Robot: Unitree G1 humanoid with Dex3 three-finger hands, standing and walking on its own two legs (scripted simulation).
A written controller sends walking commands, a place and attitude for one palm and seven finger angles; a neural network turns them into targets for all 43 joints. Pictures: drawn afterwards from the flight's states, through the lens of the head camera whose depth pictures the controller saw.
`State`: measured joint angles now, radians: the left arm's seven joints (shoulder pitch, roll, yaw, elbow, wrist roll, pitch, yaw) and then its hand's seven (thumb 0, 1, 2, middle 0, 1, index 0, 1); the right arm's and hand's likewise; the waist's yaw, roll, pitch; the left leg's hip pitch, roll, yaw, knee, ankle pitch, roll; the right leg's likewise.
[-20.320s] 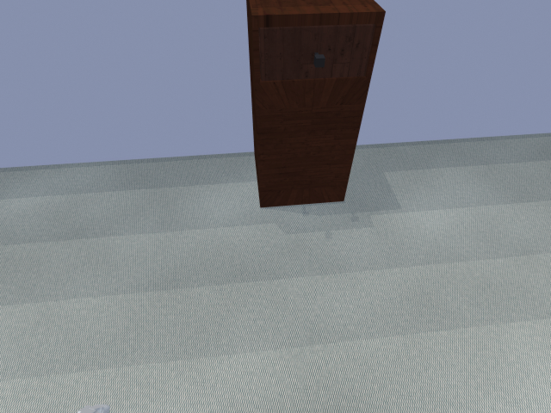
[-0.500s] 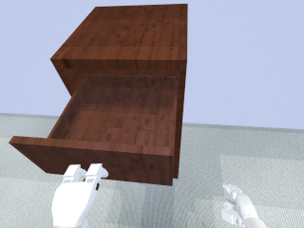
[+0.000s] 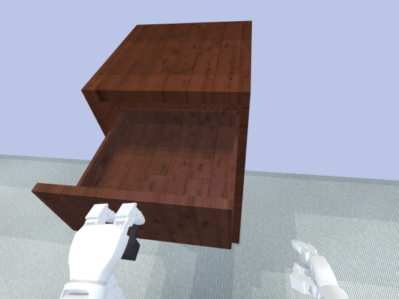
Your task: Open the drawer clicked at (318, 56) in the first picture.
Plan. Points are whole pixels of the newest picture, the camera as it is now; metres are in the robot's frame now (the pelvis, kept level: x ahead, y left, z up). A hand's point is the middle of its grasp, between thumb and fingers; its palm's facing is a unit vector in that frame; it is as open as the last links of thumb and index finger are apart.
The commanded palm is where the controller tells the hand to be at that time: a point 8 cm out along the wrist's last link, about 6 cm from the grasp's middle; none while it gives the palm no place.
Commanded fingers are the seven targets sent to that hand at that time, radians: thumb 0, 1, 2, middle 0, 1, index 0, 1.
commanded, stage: lift the hand off the handle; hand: left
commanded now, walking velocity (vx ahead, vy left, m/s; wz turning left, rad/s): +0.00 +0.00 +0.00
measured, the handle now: (131, 239) +0.22 +0.18 +0.02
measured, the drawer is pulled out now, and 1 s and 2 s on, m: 0.29 0.28 0.28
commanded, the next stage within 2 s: draw the hand back to the body in 0.88 s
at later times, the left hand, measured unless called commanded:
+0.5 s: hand (102, 232) +0.19 +0.19 +0.11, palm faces +0.12 -0.17 -0.98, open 13.4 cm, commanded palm +0.15 +0.18 +0.18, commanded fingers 0.00 -0.50 0.30 -0.30 -1.20 -0.30 -1.20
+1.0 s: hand (93, 206) +0.21 +0.19 +0.17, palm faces +0.16 -0.18 -0.97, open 13.9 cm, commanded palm +0.16 +0.19 +0.22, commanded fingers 0.00 -0.50 0.30 -0.30 -1.20 -0.30 -1.20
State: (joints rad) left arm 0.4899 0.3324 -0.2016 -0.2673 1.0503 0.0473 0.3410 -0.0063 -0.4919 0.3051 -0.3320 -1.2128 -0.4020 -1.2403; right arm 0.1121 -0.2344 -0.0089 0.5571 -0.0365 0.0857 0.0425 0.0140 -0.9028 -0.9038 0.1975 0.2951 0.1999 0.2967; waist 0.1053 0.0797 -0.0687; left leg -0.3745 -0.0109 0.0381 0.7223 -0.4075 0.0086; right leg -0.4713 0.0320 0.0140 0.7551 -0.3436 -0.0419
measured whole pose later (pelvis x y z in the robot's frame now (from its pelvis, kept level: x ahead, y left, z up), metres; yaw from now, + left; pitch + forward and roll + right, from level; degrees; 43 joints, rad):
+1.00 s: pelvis +0.01 +0.01 +0.03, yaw -1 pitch -3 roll +0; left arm 0.38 0.44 -0.13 -0.59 0.89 0.22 0.03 -0.01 -0.49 0.30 -0.32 -1.21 -0.32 -1.20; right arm 0.04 -0.27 0.06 0.54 0.03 0.20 0.07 0.01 -0.90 -0.90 0.20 0.30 0.20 0.30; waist 0.12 0.13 -0.01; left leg -0.11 0.00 0.04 0.46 -0.30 0.02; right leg -0.20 0.04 0.03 0.48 -0.23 -0.03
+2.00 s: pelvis +0.03 +0.02 +0.03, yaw +3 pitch -3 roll -1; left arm 0.55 0.31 0.23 -0.58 -0.05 -0.12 0.11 -0.01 -0.06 0.49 -0.28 -0.92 -0.27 -0.92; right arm 0.21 -0.20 0.04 0.62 0.00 -0.14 -0.06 0.02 -0.90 -0.90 0.20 0.30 0.20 0.30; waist 0.05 0.05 0.02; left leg -0.08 -0.02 -0.01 0.46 -0.32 0.02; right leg -0.14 0.02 -0.03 0.44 -0.25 -0.02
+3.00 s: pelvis +0.01 +0.01 +0.02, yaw +2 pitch +2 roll +0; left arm 0.64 0.39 0.36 -0.56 -0.05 -0.19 0.12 0.01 0.89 0.90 -0.21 -0.31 -0.21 -0.30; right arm 0.16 -0.24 -0.03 0.56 0.03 -0.03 -0.07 0.01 -0.90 -0.90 0.20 0.30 0.20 0.30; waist -0.02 0.03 0.02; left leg -0.23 -0.03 0.00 0.49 -0.29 0.02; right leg -0.30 0.01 -0.02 0.50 -0.24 -0.02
